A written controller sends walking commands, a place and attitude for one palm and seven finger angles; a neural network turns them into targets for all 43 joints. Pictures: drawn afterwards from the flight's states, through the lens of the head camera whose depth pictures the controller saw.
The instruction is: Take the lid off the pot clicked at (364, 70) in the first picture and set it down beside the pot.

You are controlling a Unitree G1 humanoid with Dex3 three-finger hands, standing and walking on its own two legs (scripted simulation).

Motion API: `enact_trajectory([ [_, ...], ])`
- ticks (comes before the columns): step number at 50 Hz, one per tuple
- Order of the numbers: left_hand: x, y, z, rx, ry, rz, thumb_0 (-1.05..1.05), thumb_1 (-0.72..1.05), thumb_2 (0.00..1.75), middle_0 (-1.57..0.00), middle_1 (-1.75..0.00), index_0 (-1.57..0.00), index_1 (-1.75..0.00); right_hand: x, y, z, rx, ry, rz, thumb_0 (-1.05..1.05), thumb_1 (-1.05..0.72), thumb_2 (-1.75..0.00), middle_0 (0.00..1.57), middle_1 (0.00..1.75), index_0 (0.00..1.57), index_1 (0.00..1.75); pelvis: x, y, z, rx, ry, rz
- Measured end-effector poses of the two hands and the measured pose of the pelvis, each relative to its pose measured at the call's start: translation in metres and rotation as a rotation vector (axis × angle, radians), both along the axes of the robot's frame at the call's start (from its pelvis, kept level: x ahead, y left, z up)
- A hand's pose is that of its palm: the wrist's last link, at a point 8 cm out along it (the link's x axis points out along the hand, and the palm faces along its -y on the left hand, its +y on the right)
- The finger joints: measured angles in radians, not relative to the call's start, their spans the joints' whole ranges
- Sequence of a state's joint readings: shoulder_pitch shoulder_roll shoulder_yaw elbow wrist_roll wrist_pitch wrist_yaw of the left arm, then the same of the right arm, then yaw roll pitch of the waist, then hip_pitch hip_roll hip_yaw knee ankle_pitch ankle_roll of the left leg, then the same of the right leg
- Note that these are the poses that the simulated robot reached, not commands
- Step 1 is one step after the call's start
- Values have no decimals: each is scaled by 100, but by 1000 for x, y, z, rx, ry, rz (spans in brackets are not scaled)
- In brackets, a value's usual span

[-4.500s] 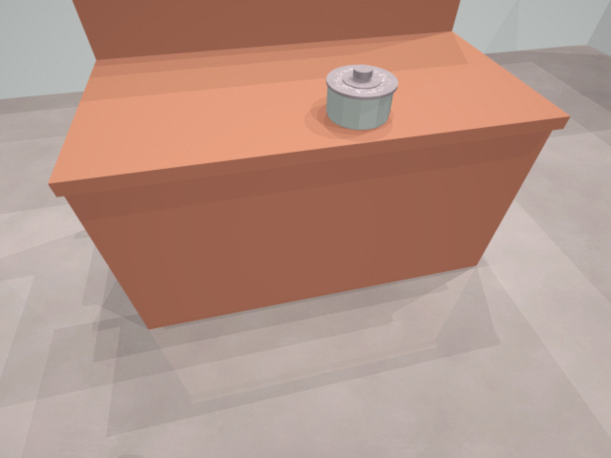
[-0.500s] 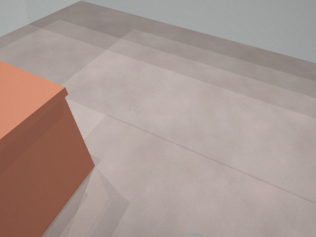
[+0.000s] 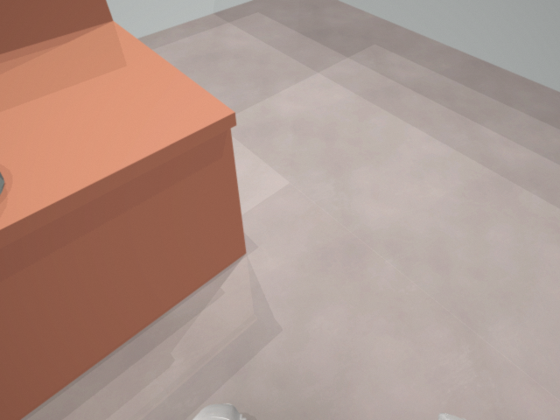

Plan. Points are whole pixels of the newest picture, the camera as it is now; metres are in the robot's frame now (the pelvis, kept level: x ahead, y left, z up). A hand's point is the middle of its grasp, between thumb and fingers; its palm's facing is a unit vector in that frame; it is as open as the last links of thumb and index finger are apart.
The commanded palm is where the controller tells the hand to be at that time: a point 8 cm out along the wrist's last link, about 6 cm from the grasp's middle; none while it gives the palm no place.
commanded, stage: turn to face it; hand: left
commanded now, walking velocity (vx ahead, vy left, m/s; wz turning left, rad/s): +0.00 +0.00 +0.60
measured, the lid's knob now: out of the picture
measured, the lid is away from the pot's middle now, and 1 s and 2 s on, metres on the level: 0.00 0.00 0.00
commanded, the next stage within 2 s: take the last steps up to it in 1.34 s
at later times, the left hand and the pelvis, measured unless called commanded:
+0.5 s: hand out of the picture +0.04 +0.26 -0.14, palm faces +0.30 -0.91 -0.30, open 7.4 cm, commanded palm none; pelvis -0.01 +0.01 +0.00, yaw +17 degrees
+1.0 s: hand out of the picture -0.11 +0.21 -0.19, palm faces +0.60 -0.76 -0.25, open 7.4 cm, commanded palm none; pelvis -0.02 +0.02 -0.01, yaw +36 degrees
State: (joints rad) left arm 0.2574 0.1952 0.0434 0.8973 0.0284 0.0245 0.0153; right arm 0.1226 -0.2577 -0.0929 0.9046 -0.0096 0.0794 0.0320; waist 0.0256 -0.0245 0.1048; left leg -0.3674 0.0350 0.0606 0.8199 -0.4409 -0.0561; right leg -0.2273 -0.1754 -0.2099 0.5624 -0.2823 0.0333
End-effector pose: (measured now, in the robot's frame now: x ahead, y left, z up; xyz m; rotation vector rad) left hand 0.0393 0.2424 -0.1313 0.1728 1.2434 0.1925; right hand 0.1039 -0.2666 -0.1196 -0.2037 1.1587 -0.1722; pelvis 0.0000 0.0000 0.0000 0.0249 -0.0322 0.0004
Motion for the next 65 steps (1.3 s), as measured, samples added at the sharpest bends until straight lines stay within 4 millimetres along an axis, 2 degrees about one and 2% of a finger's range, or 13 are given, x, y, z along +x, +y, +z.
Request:
enact_trajectory([
  [3, -21, 21, -17, -16, 23, 61, 1, 90, 90, -21, -30, -20, -30, 20, 21, 1, -27, -40, 68, 1, -90, -90, 19, 30, 20, 30, -2, 15, -10, -21, 10, 45],
  [6, -37, 42, -25, -13, 62, 109, 1, 90, 90, -21, -30, -20, -30, 27, 41, 6, -36, -66, 114, 0, -90, -90, 19, 30, 20, 30, -7, 24, -12, -22, 6, 71],
  [11, -39, 63, -12, 4, 34, 155, 1, 91, 90, -20, -30, -20, -30, 15, 59, 14, -42, -26, 149, 0, -90, -90, 20, 30, 20, 30, -11, 31, 0, -49, 9, 127],
  [17, -31, 72, 5, 39, -41, 191, 1, 91, 90, -20, -30, -20, -29, 1, 66, 8, -18, 40, 176, 0, -90, -90, 20, 30, 20, 30, -13, 32, 6, -51, 20, 193],
  [22, -22, 66, 15, 71, -83, 212, 1, 91, 90, -20, -30, -20, -29, -9, 57, -4, 3, 88, 194, 0, -90, -90, 20, 30, 20, 30, -13, 21, 5, -45, 29, 253],
  [27, -18, 45, 24, 105, -140, 243, 1, 91, 90, -20, -30, -20, -30, -9, 35, -22, 22, 138, 223, 0, -90, -90, 20, 30, 20, 30, -11, 0, -2, -30, 37, 319],
  [32, -39, 19, 32, 115, -138, 306, 1, 91, 90, -20, -30, -20, -30, 9, 20, -27, 22, 159, 283, 1, -90, -90, 20, 30, 20, 30, -9, -13, 1, -21, 22, 399],
  [37, -67, 1, 31, 88, -103, 382, 1, 90, 90, -21, -30, -20, -30, 36, 22, -19, 12, 144, 359, 1, -90, -90, 19, 30, 20, 30, -6, -16, 7, 1, 12, 469],
  [42, -103, -7, 19, 50, -51, 468, 1, 90, 90, -21, -30, -20, -30, 70, 46, -12, -11, 122, 460, 1, -90, -90, 19, 30, 20, 30, -8, -11, 6, 9, 16, 530],
  [48, -166, 0, -10, 4, 34, 595, 1, 90, 90, -21, -30, -20, -30, 114, 108, -5, -38, 11, 614, 1, -91, -90, 19, 30, 20, 30, -16, 11, -8, -19, 19, 601],
  [52, -198, 10, -22, -4, 99, 660, 1, 90, 90, -21, -30, -20, -30, 125, 144, 4, -39, -55, 684, 0, -90, -90, 19, 30, 20, 30, -20, 20, -11, -17, 16, 631],
  [59, -200, 21, -3, 15, 56, 706, 1, 91, 90, -20, -30, -20, -29, 114, 168, 9, -17, -30, 736, 0, -90, -90, 20, 30, 20, 30, -21, 26, 4, -36, 5, 681],
  [65, -180, 18, 9, 46, 7, 716, 1, 91, 90, -20, -30, -20, -29, 102, 164, -4, 27, 31, 739, 0, -90, -90, 20, 30, 20, 30, -13, 20, 5, -27, 3, 718],
])
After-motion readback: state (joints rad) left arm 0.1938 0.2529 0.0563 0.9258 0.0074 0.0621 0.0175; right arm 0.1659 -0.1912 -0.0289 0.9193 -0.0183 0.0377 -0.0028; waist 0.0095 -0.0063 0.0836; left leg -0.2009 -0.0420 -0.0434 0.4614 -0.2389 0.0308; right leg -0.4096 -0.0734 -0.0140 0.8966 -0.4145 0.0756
